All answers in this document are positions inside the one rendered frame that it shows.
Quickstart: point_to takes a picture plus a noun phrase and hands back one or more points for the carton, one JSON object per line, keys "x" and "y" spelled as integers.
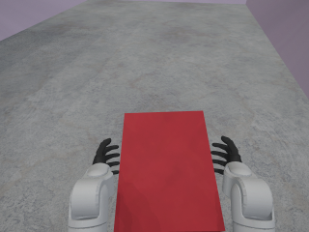
{"x": 166, "y": 177}

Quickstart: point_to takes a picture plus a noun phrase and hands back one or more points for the left robot hand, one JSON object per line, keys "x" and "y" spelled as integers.
{"x": 101, "y": 156}

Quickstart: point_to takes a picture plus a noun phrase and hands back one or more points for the robot left forearm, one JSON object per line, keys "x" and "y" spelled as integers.
{"x": 89, "y": 200}

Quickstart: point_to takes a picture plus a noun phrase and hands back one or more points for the right robot hand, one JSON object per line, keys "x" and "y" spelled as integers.
{"x": 231, "y": 155}

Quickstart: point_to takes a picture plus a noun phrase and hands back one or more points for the robot right forearm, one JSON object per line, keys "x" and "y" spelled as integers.
{"x": 252, "y": 208}

